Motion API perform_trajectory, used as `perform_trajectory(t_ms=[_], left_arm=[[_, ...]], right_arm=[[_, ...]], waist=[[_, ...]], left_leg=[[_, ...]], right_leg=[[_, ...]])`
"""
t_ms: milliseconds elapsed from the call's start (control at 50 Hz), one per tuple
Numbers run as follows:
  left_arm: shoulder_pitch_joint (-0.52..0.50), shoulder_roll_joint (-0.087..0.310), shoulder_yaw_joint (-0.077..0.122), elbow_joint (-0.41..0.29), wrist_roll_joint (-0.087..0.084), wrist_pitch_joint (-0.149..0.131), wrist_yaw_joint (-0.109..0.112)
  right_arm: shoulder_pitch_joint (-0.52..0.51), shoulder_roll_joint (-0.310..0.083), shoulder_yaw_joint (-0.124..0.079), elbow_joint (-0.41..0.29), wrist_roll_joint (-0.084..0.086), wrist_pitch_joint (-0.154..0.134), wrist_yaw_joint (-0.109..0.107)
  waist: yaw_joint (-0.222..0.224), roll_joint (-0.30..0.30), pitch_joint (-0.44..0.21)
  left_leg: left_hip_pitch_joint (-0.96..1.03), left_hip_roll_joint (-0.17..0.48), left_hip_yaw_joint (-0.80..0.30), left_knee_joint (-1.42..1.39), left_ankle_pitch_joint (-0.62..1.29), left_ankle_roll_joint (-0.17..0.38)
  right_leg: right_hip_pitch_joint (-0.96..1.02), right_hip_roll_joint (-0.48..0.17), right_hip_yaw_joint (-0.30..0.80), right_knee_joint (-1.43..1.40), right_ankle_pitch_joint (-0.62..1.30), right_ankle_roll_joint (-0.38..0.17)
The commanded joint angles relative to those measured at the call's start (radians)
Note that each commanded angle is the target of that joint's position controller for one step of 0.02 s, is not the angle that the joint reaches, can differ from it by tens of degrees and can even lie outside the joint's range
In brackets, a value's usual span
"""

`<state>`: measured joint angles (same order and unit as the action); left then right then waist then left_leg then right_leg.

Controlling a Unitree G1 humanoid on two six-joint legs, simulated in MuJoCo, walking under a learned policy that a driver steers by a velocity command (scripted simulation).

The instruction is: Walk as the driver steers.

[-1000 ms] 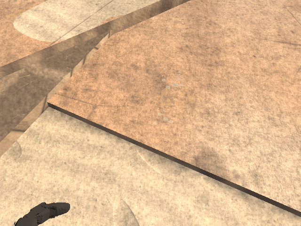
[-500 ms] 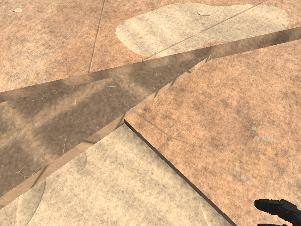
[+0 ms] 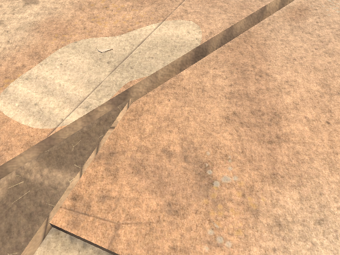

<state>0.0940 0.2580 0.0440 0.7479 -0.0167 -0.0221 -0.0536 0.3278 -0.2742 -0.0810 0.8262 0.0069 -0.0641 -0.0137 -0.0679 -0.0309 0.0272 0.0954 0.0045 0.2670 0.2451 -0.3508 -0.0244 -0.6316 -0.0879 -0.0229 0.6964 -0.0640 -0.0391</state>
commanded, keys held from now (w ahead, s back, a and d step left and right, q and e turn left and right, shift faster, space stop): w+e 0.64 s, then w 0.26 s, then w+q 0.10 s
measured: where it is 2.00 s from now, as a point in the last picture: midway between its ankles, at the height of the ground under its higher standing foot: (236, 128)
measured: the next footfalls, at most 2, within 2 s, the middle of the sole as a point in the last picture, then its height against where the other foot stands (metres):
right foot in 0.08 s outside the picture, level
left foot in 0.50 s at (161, 239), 0.04 m higher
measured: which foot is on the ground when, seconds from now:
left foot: down 0.00-0.08, up 0.10-0.48, down 0.50-0.92, up 0.94-1.00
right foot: up 0.00-0.06, down 0.08-0.54, up 0.56-0.88, down 0.90-1.00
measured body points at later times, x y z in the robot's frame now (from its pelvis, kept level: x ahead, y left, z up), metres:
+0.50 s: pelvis +0.29 -0.04 +0.01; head +0.32 -0.06 +0.46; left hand +0.40 +0.23 -0.10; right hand +0.45 -0.32 -0.07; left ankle +0.48 +0.05 -0.69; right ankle +0.16 -0.10 -0.73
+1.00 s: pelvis +0.50 -0.16 +0.04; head +0.50 -0.19 +0.49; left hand +0.75 +0.01 -0.04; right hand +0.44 -0.45 -0.09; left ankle +0.51 +0.02 -0.62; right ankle +0.49 -0.25 -0.69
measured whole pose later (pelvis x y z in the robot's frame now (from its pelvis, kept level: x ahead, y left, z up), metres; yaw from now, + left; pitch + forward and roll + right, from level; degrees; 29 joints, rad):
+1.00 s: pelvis +0.50 -0.16 +0.04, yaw -28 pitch +1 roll +2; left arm 0.26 0.27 0.04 0.66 0.00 -0.06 -0.02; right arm 0.26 -0.31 -0.06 0.83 0.04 -0.07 0.03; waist -0.01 0.03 0.00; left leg -0.38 0.05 0.00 1.06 -0.41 0.03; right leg -0.36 -0.01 -0.04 0.59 -0.26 -0.06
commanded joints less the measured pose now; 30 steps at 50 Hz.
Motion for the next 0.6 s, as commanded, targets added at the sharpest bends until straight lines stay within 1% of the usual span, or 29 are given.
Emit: perform_trajectory(t_ms=[20,40,60,80,100,120,140,160,180,200,220,240,260,280,300,340,360,380,400,420,440,460,480,500,520,540,560,580,600], left_arm=[[-0.021,0.105,0.035,-0.093,-0.002,-0.008,-0.01],[0.092,0.142,0.057,-0.07,-0.005,-0.005,-0.008],[0.254,0.195,0.09,-0.029,-0.007,-0.001,0.006],[0.359,0.298,0.119,-0.003,-0.01,0.01,0.031],[0.3,0.376,0.12,-0.044,0.0,-0.005,0.029],[0.322,0.285,0.099,-0.051,0.001,-0.019,0.019],[0.296,0.23,0.086,-0.042,0.004,-0.031,0.02],[0.227,0.189,0.072,-0.052,-0.001,-0.037,0.02],[0.167,0.147,0.059,-0.066,0.003,-0.037,0.024],[0.137,0.133,0.051,-0.085,0.015,-0.036,0.031],[0.131,0.14,0.053,-0.092,0.019,-0.036,0.037],[0.138,0.152,0.055,-0.093,0.016,-0.037,0.044],[0.151,0.165,0.058,-0.092,0.014,-0.038,0.051],[0.167,0.177,0.061,-0.087,0.015,-0.036,0.058],[0.186,0.179,0.062,-0.085,0.014,-0.033,0.064],[0.223,0.17,0.058,-0.078,0.01,-0.023,0.074],[0.249,0.169,0.057,-0.07,0.006,-0.016,0.075],[0.262,0.174,0.057,-0.069,0.003,-0.01,0.075],[0.289,0.182,0.058,-0.062,0.001,-0.005,0.077],[0.305,0.188,0.059,-0.055,0.0,-0.002,0.08],[0.302,0.194,0.057,-0.06,0.007,-0.007,0.077],[0.284,0.189,0.056,-0.065,0.003,-0.011,0.075],[0.26,0.178,0.052,-0.074,-0.001,-0.013,0.075],[0.232,0.16,0.045,-0.088,-0.002,-0.015,0.077],[0.203,0.118,0.033,-0.12,0.004,-0.016,0.082],[0.292,0.076,0.016,-0.161,-0.017,-0.02,0.084],[0.32,0.116,0.023,-0.139,-0.012,-0.022,0.07],[0.269,0.173,0.042,-0.133,-0.016,-0.017,0.058],[0.216,0.167,0.04,-0.145,-0.006,-0.01,0.056]], right_arm=[[-0.039,-0.213,-0.051,-0.055,0.015,0.013,-0.012],[-0.051,-0.22,-0.051,-0.059,0.019,0.022,-0.013],[-0.062,-0.209,-0.043,-0.062,0.026,0.023,-0.013],[-0.037,-0.127,-0.015,-0.085,-0.01,0.008,-0.011],[0.018,-0.026,0.02,-0.141,-0.016,-0.029,-0.002],[-0.101,-0.127,0.003,-0.149,0.023,-0.066,0.012],[-0.152,-0.129,0.003,-0.167,0.045,-0.081,0.017],[-0.156,-0.12,0.005,-0.155,0.024,-0.086,0.009],[-0.156,-0.132,-0.003,-0.147,-0.002,-0.079,0.003],[-0.137,-0.137,-0.009,-0.143,-0.01,-0.065,0.006],[-0.129,-0.128,-0.009,-0.146,-0.017,-0.054,0.008],[-0.125,-0.111,-0.005,-0.148,-0.022,-0.043,0.009],[-0.139,-0.099,-0.001,-0.155,-0.025,-0.036,0.009],[-0.169,-0.08,0.005,-0.165,-0.029,-0.031,0.009],[-0.201,-0.069,0.011,-0.175,-0.03,-0.029,0.009],[-0.272,-0.052,0.019,-0.193,-0.025,-0.028,0.013],[-0.327,-0.039,0.025,-0.215,-0.02,-0.027,0.015],[-0.379,-0.023,0.035,-0.231,-0.016,-0.026,0.02],[-0.421,-0.018,0.038,-0.246,-0.01,-0.028,0.024],[-0.431,-0.034,0.033,-0.252,0.0,-0.032,0.027],[-0.393,-0.074,0.018,-0.247,0.005,-0.04,0.031],[-0.347,-0.107,0.003,-0.24,0.01,-0.049,0.034],[-0.286,-0.129,-0.009,-0.225,0.008,-0.056,0.034],[-0.188,-0.152,-0.026,-0.202,-0.002,-0.061,0.029],[-0.039,-0.205,-0.046,-0.182,-0.02,-0.063,0.018],[0.107,-0.28,-0.069,-0.152,-0.039,-0.045,0.02],[0.041,-0.178,-0.037,-0.178,-0.027,-0.043,0.015],[-0.023,-0.12,-0.02,-0.18,-0.008,-0.034,0.001],[-0.061,-0.103,-0.015,-0.175,-0.001,-0.023,-0.007]], waist=[[0.064,0.116,-0.004],[0.13,0.113,-0.068],[0.217,0.092,-0.154],[0.221,-0.096,-0.212],[0.115,-0.252,-0.345],[0.201,-0.077,-0.358],[0.184,-0.051,-0.221],[0.132,0.038,-0.13],[0.098,0.027,-0.091],[0.068,0.006,-0.07],[0.055,-0.008,-0.067],[0.048,-0.007,-0.064],[0.048,-0.001,-0.055],[0.054,-0.005,-0.044],[0.065,-0.01,-0.038],[0.095,-0.033,-0.03],[0.117,-0.048,-0.014],[0.135,-0.056,0.006],[0.153,-0.064,0.009],[0.155,-0.076,0.011],[0.131,-0.11,-0.019],[0.1,-0.13,-0.03],[0.06,-0.14,-0.056],[-0.002,-0.138,-0.112],[-0.071,-0.074,-0.237],[-0.064,0.288,-0.449],[-0.03,0.353,-0.393],[-0.02,0.243,-0.221],[-0.003,0.144,-0.134]], left_leg=[[0.009,0.295,-0.05,0.127,0.958,0.137],[-0.012,0.272,-0.032,0.295,1.074,0.119],[-0.121,0.23,-0.013,0.522,1.009,0.078],[-0.415,0.159,-0.023,0.852,0.401,0.023],[-0.792,-0.061,-0.216,1.174,-0.255,-0.036],[-0.907,-0.014,-0.375,1.217,-0.205,-0.016],[-0.961,0.032,-0.357,1.173,-0.129,0.011],[-0.911,0.08,-0.354,1.072,-0.046,0.019],[-0.84,0.105,-0.35,0.996,-0.001,0.012],[-0.779,0.117,-0.351,0.971,0.034,0.005],[-0.752,0.112,-0.34,0.948,0.054,-0.009],[-0.743,0.107,-0.323,0.922,0.071,-0.024],[-0.746,0.101,-0.311,0.876,0.107,-0.037],[-0.754,0.091,-0.295,0.833,0.148,-0.051],[-0.757,0.08,-0.287,0.773,0.2,-0.061],[-0.758,0.057,-0.287,0.648,0.301,-0.066],[-0.766,0.041,-0.286,0.559,0.3,-0.069],[-0.735,0.019,-0.26,0.466,0.298,-0.071],[-0.692,-0.001,-0.248,0.417,0.293,-0.071],[-0.662,-0.01,-0.256,0.379,0.314,-0.067],[-0.611,-0.028,-0.241,0.415,0.277,-0.047],[-0.577,-0.024,-0.258,0.39,0.253,-0.024],[-0.496,-0.037,-0.25,0.343,0.247,0.001],[-0.331,-0.042,-0.247,0.296,0.258,0.035],[-0.054,0.093,-0.397,0.291,0.189,0.111],[0.251,0.33,-0.892,0.155,-0.211,0.269],[0.206,0.4,-1.113,0.021,-0.394,0.292],[0.053,0.393,-0.97,0.025,-0.397,0.262],[-0.075,0.359,-0.821,0.032,-0.281,0.233]], right_leg=[[0.085,0.072,-0.084,-0.018,-0.136,-0.055],[0.233,0.122,-0.111,-0.048,-0.152,-0.084],[0.488,0.162,-0.098,-0.132,-0.075,-0.123],[0.764,-0.013,0.191,-0.16,0.014,-0.184],[1.015,-0.251,0.816,-0.328,-0.133,-0.411],[1.014,-0.259,0.835,-0.424,-0.222,-0.386],[0.911,-0.225,0.687,-0.413,-0.221,-0.341],[0.748,-0.174,0.565,-0.41,-0.142,-0.293],[0.629,-0.136,0.479,-0.42,-0.048,-0.269],[0.545,-0.11,0.433,-0.445,0.018,-0.262],[0.501,-0.098,0.408,-0.459,0.084,-0.265],[0.466,-0.086,0.369,-0.463,0.161,-0.267],[0.44,-0.072,0.332,-0.467,0.211,-0.262],[0.423,-0.058,0.305,-0.468,0.232,-0.254],[0.415,-0.042,0.287,-0.464,0.232,-0.242],[0.426,-0.021,0.277,-0.447,0.174,-0.21],[0.436,-0.017,0.291,-0.451,0.109,-0.202],[0.413,-0.008,0.289,-0.459,0.055,-0.194],[0.406,-0.022,0.311,-0.469,0.023,-0.192],[0.419,-0.036,0.336,-0.467,0.017,-0.189],[0.439,-0.073,0.371,-0.448,0.083,-0.193],[0.461,-0.082,0.391,-0.416,0.107,-0.179],[0.471,-0.073,0.392,-0.369,0.159,-0.159],[0.443,-0.028,0.367,-0.267,0.28,-0.122],[0.298,0.044,0.293,-0.012,0.293,-0.061],[0.017,0.176,0.185,0.387,-0.111,0.005],[-0.102,0.145,0.231,0.572,-0.464,0.014],[-0.158,0.093,0.196,0.67,-0.417,0.018],[-0.146,0.053,0.143,0.669,-0.365,0.012]])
